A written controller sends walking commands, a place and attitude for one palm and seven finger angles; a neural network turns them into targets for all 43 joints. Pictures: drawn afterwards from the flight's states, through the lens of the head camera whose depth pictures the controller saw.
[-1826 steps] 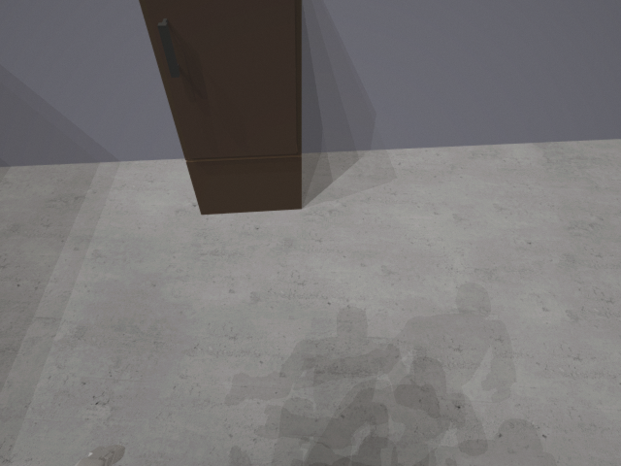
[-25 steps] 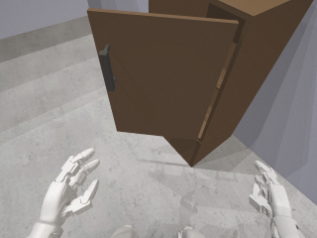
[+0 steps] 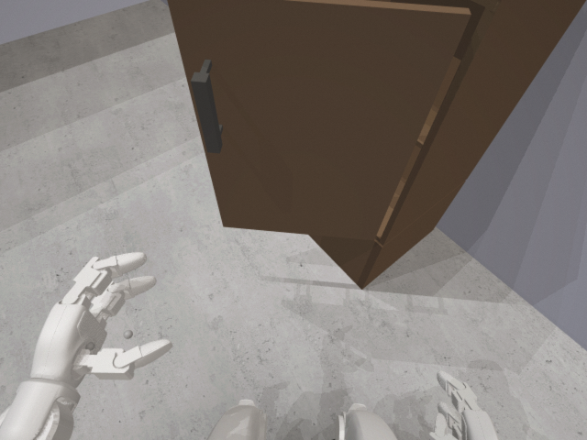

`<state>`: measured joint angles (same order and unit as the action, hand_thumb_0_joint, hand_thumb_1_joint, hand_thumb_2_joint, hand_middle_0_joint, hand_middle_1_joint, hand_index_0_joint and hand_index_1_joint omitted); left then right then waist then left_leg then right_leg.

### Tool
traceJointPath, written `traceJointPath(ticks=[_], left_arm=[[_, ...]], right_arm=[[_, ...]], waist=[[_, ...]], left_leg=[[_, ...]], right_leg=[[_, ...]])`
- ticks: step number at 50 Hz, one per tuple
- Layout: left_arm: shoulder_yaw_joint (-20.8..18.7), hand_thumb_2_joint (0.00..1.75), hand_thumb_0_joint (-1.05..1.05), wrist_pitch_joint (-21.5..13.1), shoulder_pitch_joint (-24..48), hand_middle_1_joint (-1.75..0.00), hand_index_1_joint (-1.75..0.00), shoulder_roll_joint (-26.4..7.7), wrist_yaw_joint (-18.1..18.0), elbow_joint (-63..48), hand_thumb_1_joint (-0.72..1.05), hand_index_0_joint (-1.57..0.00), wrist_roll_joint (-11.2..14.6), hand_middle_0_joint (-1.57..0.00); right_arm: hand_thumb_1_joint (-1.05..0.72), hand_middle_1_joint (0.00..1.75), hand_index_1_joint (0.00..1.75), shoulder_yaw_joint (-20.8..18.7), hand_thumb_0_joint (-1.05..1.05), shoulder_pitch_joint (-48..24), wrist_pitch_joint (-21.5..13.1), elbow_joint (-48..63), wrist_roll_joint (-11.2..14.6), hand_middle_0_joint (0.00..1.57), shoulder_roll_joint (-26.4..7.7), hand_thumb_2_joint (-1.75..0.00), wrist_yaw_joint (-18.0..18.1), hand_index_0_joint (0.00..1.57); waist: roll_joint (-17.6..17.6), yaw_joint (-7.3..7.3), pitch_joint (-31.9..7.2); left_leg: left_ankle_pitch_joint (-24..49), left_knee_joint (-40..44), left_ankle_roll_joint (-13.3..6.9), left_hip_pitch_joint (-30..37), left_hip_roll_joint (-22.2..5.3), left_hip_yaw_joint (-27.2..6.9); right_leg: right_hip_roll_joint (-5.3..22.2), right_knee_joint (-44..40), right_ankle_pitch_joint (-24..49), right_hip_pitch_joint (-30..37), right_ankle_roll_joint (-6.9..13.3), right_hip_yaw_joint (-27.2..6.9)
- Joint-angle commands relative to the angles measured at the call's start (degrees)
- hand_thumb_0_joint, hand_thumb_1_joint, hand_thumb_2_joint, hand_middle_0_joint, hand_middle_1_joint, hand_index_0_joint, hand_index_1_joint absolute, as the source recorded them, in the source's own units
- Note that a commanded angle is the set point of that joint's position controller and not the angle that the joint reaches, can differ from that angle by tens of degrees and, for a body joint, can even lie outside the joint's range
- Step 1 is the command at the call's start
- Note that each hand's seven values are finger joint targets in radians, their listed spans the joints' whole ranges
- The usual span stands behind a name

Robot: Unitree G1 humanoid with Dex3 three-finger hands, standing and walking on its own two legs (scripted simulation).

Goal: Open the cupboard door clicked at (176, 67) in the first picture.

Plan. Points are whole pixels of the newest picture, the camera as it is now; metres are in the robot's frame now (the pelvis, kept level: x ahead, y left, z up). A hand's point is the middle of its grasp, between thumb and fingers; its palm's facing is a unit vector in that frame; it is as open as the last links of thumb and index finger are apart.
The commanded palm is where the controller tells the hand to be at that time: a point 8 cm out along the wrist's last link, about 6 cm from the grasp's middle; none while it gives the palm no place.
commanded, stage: raise the hand with hooked fingers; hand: left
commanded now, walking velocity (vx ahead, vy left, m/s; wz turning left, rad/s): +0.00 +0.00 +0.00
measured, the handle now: (211, 108) +0.61 +0.18 +0.06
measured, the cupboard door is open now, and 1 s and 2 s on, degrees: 46 46 46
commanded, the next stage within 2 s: move the hooked fingers beside the handle in 1.22 s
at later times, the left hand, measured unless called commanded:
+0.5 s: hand (85, 296) +0.27 +0.26 +0.07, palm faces -0.01 -1.00 -0.06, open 13.8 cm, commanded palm +0.25 +0.31 +0.07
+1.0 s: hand (84, 265) +0.30 +0.27 +0.08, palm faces -0.04 -1.00 -0.04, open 14.0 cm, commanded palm +0.27 +0.32 +0.09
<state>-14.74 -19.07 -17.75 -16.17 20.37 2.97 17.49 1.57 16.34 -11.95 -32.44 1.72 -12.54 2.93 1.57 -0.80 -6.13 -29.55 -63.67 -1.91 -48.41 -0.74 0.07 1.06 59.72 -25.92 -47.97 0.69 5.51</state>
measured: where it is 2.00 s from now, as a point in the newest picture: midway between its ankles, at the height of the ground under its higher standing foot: outside the picture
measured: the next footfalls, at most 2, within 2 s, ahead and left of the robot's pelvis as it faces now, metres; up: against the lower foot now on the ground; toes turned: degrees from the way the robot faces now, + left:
none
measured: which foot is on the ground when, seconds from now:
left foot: down 0.00-1.00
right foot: down 0.00-1.00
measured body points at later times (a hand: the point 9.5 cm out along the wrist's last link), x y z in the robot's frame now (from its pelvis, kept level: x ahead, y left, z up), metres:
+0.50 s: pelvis +0.01 +0.01 +0.02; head +0.07 +0.03 +0.46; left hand +0.26 +0.32 +0.07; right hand +0.19 -0.22 -0.05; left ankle +0.01 +0.09 -0.66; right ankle +0.03 -0.12 -0.66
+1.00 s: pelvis +0.01 +0.00 +0.02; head +0.08 +0.01 +0.47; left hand +0.30 +0.32 +0.09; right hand +0.15 -0.26 -0.05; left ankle +0.01 +0.09 -0.66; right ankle +0.03 -0.12 -0.66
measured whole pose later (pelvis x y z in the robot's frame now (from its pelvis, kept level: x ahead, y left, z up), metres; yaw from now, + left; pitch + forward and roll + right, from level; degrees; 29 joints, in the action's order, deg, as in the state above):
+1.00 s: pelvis +0.01 +0.00 +0.02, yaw +0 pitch +12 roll -2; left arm -25.5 -16.9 1.1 -24.4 32.3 23.9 20.8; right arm 1.7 17.2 -10.7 -31.0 2.2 -16.8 3.2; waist 0.7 -1.2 -5.0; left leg -27.1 -55.8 -1.8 -40.9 -1.1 0.5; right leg 0.3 51.7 -23.2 -40.6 0.7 4.9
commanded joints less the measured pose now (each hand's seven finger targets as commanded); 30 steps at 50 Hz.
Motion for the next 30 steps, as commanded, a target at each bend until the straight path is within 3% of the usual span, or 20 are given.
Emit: traceJointPath(ticks=[1, 9, 11, 14, 16, 18, 23, 30], left_arm=[[-4.7, 0.45, 0.0, -5.0, 3.8, -0.98, -0.98, -9.1, 0.1, -9.4, -0.15, -0.27, 1.2, -0.27], [-7.3, 0.37, 0.0, -4.4, 8.7, -1.1, -1.1, -12.7, 0.6, -8.3, -0.34, -0.29, 1.7, -0.29], [-8.0, 0.35, 0.0, -4.3, 9.1, -1.12, -1.12, -13.0, 1.2, -7.9, -0.38, -0.29, 1.9, -0.29], [-8.5, 0.32, 0.0, -3.5, 11.6, -1.17, -1.17, -13.8, 2.5, -5.5, -0.45, -0.3, 2.6, -0.3], [-9.1, 0.3, 0.0, -3.0, 12.8, -1.2, -1.2, -14.5, 3.5, -4.9, -0.5, -0.3, 2.7, -0.3], [-9.2, 0.3, 0.0, -2.2, 14.4, -1.2, -1.2, -15.1, 4.3, -3.7, -0.5, -0.3, 2.8, -0.3], [-11.2, 0.3, 0.0, -1.0, 20.0, -1.2, -1.2, -17.6, 6.8, 0.2, -0.5, -0.3, 3.6, -0.3], [-14.2, 0.3, 0.0, -0.5, 25.4, -1.2, -1.2, -21.4, 9.9, 4.9, -0.5, -0.3, 4.6, -0.3]], right_arm=[[-0.9, 0.3, 0.3, -4.2, 0.0, -4.2, -4.7, 10.5, 0.3, 0.2, -10.0, -0.9, 0.9, 0.2], [-0.9, 0.3, 0.3, -4.0, 0.0, -2.7, -4.3, 10.2, 0.5, 0.2, -11.2, -0.9, 1.1, 0.2], [-0.9, 0.3, 0.3, -4.0, 0.0, -2.4, -4.2, 10.2, 0.5, 0.2, -11.1, -0.9, 1.1, 0.2], [-0.9, 0.3, 0.3, -3.6, 0.0, -2.3, -3.9, 10.1, 0.4, 0.2, -11.4, -0.9, 1.2, 0.2], [-0.9, 0.3, 0.3, -3.6, 0.0, -2.1, -3.8, 10.1, 0.6, 0.2, -11.5, -0.9, 1.2, 0.2], [-0.9, 0.3, 0.3, -3.3, 0.0, -2.2, -3.7, 10.0, 0.6, 0.2, -11.6, -0.9, 1.2, 0.2], [-0.9, 0.3, 0.3, -3.0, 0.0, -2.1, -3.4, 9.7, 0.6, 0.2, -12.0, -0.9, 1.5, 0.2], [-0.9, 0.3, 0.3, -2.7, 0.0, -1.4, -3.0, 8.9, 0.4, 0.2, -12.3, -0.9, 1.5, 0.2]], waist=[[0.9, 0.89, -13.0], [3.8, 0.44, -11.6], [5.0, 0.62, -13.1], [3.9, 0.19, -11.9], [4.5, 0.38, -13.3], [5.5, 0.19, -12.8], [3.6, -0.12, -12.8], [4.6, 0.3, -14.8]], left_leg=[[12.2, 12.9, 1.1, 8.4, 0.8, -3.6], [15.1, 14.5, 1.7, 11.6, 0.5, -4.1], [17.0, 14.7, 1.9, 13.3, 0.5, -3.8], [17.7, 14.8, 1.8, 13.0, 0.5, -3.9], [20.1, 14.9, 2.1, 14.5, 0.3, -3.9], [20.3, 15.1, 2.0, 14.8, 0.4, -3.8], [19.0, 15.6, 1.8, 14.8, 0.4, -3.9], [24.0, 15.7, 2.0, 16.6, 0.4, -3.6]], right_leg=[[-1.8, -8.0, 3.6, 8.7, 1.1, -1.0], [-2.2, -8.9, 6.4, 9.6, 1.4, -0.6], [-2.1, -9.2, 8.0, 10.5, 1.3, -0.7], [-2.5, -9.7, 9.3, 11.2, 1.4, -0.7], [-2.3, -9.7, 11.0, 12.0, 1.3, -0.6], [-2.2, -10.2, 11.5, 12.0, 1.3, -0.6], [-2.5, -11.2, 11.2, 12.8, 1.3, -0.9], [-2.6, -11.4, 15.3, 15.1, 1.6, -1.3]])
